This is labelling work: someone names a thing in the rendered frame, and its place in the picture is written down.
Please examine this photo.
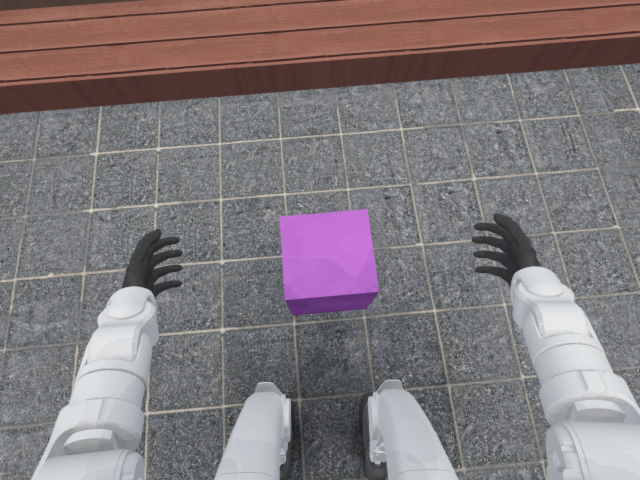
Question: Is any robot left forearm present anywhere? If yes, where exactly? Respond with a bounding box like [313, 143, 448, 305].
[31, 286, 159, 480]

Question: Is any right robot hand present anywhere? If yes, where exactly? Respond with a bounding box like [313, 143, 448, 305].
[472, 213, 541, 288]

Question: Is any right robot upper arm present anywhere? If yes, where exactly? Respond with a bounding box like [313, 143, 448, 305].
[546, 420, 640, 480]

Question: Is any robot right forearm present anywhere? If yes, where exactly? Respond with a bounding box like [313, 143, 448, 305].
[510, 266, 640, 425]

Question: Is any robot right shin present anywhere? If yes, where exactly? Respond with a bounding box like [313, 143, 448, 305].
[369, 379, 415, 462]

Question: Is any carton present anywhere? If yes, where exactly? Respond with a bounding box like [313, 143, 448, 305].
[280, 209, 379, 316]

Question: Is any left robot thigh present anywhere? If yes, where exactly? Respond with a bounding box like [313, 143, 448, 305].
[214, 392, 291, 480]

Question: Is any left robot hand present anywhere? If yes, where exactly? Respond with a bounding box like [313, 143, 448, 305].
[122, 229, 183, 298]

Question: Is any left robot upper arm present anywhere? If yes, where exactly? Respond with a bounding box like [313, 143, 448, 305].
[35, 449, 145, 480]

